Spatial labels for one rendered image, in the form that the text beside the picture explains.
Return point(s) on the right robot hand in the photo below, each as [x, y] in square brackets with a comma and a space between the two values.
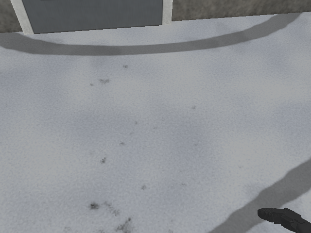
[287, 218]

